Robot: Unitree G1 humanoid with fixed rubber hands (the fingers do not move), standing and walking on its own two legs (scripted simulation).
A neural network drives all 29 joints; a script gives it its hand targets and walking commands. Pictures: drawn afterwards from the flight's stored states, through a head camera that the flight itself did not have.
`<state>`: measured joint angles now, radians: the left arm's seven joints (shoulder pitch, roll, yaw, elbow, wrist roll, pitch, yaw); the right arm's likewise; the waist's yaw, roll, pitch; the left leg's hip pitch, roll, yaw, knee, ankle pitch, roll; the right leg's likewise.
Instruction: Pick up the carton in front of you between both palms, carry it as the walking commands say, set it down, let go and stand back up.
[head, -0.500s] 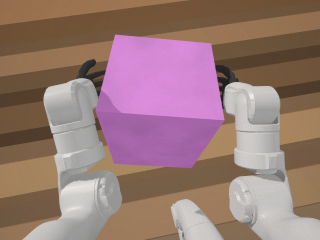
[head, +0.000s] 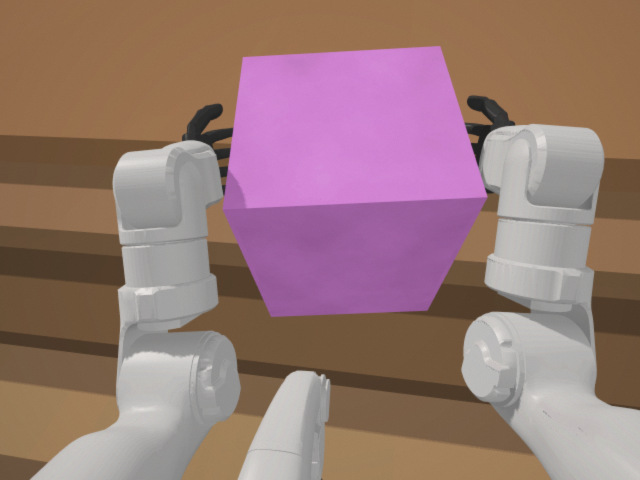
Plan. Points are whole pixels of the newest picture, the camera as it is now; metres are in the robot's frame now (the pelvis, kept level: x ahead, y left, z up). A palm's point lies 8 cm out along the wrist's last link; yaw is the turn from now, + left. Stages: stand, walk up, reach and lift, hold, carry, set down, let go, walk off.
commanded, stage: carry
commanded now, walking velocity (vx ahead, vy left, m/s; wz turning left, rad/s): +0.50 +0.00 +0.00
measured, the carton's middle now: (345, 197) +0.41 +0.04 +0.13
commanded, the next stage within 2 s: none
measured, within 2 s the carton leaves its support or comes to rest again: neither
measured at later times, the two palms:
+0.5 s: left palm out of the picture +0.69 +0.15 +0.33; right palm out of the picture +0.66 -0.14 +0.31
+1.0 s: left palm out of the picture +0.98 +0.12 +0.43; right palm out of the picture +1.00 -0.18 +0.41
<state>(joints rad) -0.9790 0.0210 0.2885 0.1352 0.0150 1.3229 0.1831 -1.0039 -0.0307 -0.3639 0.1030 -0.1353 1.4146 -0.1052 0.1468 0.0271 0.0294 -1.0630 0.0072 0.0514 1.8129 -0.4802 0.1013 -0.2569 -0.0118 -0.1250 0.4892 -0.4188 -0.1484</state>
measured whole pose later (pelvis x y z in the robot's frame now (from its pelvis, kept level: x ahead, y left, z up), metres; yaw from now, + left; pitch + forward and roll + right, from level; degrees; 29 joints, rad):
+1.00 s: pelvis +0.61 -0.04 +0.24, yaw +0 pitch +3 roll +1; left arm -0.88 -0.01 0.28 0.09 0.05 1.31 0.16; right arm -0.87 -0.03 -0.29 0.07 -0.10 1.37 -0.09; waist 0.07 0.04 0.00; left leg -1.19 0.06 0.07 1.82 -0.45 0.13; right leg -0.18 -0.04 -0.14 0.47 -0.36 -0.03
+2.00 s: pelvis +1.24 -0.14 +0.49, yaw +0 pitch +5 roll +2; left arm -0.90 -0.01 0.31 0.09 0.06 1.33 0.15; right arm -0.90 -0.03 -0.27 0.09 -0.09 1.38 -0.11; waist 0.04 0.03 -0.05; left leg -0.89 0.06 0.05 1.18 -0.16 0.04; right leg -0.26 0.01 -0.13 0.47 -0.31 -0.10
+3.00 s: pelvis +1.87 -0.18 +0.50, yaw +1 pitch +5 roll +0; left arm -0.18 -0.14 0.11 -0.31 0.11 1.21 0.09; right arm -0.16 0.13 -0.12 -0.32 -0.12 1.24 -0.09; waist 0.01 0.01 -0.18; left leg -0.59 0.09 0.13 0.59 -0.08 -0.03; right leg -0.06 -0.05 -0.19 0.24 -0.26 0.01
